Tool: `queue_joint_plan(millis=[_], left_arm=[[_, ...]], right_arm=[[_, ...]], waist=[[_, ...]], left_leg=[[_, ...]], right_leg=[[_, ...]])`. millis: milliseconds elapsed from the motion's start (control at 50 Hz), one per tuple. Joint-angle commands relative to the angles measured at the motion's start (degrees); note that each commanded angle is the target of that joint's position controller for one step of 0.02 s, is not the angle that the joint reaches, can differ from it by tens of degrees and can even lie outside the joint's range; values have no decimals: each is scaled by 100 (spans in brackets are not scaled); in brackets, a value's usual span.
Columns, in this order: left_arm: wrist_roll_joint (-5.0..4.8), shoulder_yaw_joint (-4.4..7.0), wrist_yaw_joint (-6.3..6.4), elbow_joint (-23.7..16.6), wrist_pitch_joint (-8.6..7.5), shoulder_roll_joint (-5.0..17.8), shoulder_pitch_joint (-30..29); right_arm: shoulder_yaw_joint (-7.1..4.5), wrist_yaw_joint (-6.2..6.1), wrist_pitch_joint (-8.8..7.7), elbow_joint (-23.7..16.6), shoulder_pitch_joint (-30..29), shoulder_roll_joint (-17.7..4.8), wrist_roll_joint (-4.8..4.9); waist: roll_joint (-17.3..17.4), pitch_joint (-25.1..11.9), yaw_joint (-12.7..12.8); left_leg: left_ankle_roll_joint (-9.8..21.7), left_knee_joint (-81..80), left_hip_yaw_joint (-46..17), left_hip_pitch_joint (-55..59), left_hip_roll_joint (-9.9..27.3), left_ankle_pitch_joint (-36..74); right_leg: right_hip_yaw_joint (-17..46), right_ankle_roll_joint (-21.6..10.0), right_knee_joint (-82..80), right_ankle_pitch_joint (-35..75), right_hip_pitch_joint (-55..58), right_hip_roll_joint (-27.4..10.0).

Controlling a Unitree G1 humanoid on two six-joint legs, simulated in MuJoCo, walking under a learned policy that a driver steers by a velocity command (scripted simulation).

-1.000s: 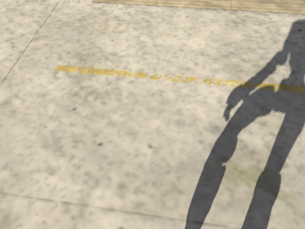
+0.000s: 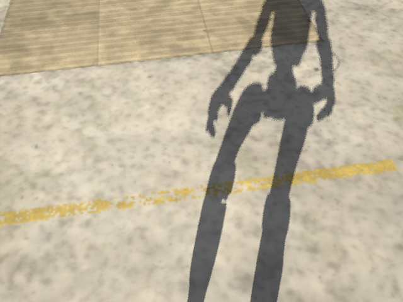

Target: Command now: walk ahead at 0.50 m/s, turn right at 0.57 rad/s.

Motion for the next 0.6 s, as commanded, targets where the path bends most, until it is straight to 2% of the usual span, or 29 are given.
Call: queue_joint_plan(millis=[20,80,140,240,260,300,320,340,360,380,400,420,440,460,500,540,600], left_arm=[[-30,159,16,-292,-186,776,232],[-30,159,18,-244,-170,797,619],[-24,160,36,-219,-156,818,930],[67,157,101,-212,-136,883,1259],[81,166,125,-236,-136,926,1222],[85,168,160,-298,-157,993,928],[87,166,145,-309,-184,1033,814],[65,149,105,-273,-216,1022,770],[33,72,56,-331,-264,779,822],[-152,-44,42,-423,-268,204,1544],[17,-14,73,-309,-236,593,1678],[104,5,62,-289,-192,691,1226],[150,-26,11,-375,-191,642,736],[156,-38,-31,-442,-171,566,538],[238,-73,-102,-428,-72,468,572],[250,-99,-132,-451,-27,408,511],[257,-172,-174,-683,-18,335,-200]], right_arm=[[-91,36,163,-234,356,-408,-51],[-88,48,186,-506,-416,-462,-28],[-57,79,165,-693,-969,-463,1],[15,123,65,-1020,-1691,-498,60],[15,124,38,-1066,-1693,-541,77],[-14,107,-19,-941,-1159,-653,88],[-71,64,-51,-771,-636,-771,88],[-138,4,-111,-531,148,-889,70],[-216,-83,-174,-426,986,-1158,-27],[-351,-122,-146,-405,1436,-1738,-155],[-360,-57,-57,-314,1243,-1522,14],[-263,-27,-37,-426,685,-1038,76],[-179,4,-54,-434,388,-697,85],[-136,1,-76,-364,330,-588,64],[-109,6,-163,-158,495,-560,100],[-124,47,-265,0,736,-615,157],[-140,61,-279,161,934,-667,182]], waist=[[-92,-317,-164],[-277,-126,107],[-393,-133,335],[-495,-73,561],[-532,-68,520],[-599,-153,219],[-593,-355,8],[-357,-742,-367],[-19,-1386,-700],[1241,-2146,-445],[1251,-2034,-298],[458,-1036,-163],[6,-580,-176],[123,-348,-90],[439,-303,42],[439,-366,90],[388,-160,20]], left_leg=[[-169,-498,74,-430,60,399],[-263,-1316,97,-920,26,1068],[-258,-2029,59,-1077,-111,1569],[-127,-2927,74,-957,-413,1564],[-70,-3109,30,-763,-453,1492],[128,-3566,59,202,-569,1280],[252,-3674,149,981,-738,1065],[401,-4021,217,1964,-783,1172],[656,-4114,-601,3229,40,526],[1355,-4405,-3212,4755,1651,-27],[1621,-5067,-4581,4395,1835,-647],[1548,-5184,-3732,3509,1607,-1021],[1417,-5278,-2898,2863,1285,-619],[1258,-5392,-2271,2492,1000,10],[1150,-5502,-1545,2142,681,1060],[1237,-5571,-1233,2192,651,1765],[1307,-5892,-872,2252,601,1764]], right_leg=[[1606,-780,-1140,1896,349,-1476],[1717,-603,-1202,1711,568,-1392],[1830,-472,-1059,1813,959,-1363],[2139,-453,-623,2491,1479,-1475],[2236,-408,-530,2600,1501,-1522],[2202,-202,-317,2978,1300,-1562],[2133,-89,104,3651,1178,-1495],[1871,35,1042,3930,1058,-1219],[1623,147,2377,2819,399,-920],[985,408,4253,-691,-1242,-46],[948,365,4908,-1851,-1945,-88],[1002,367,5065,-1335,-2147,-422],[948,378,4786,-974,-2089,-601],[903,393,4484,-855,-1994,-747],[809,478,4161,-786,-1694,-831],[714,535,3982,-689,-1784,-844],[437,668,3323,-145,-2272,-1114]])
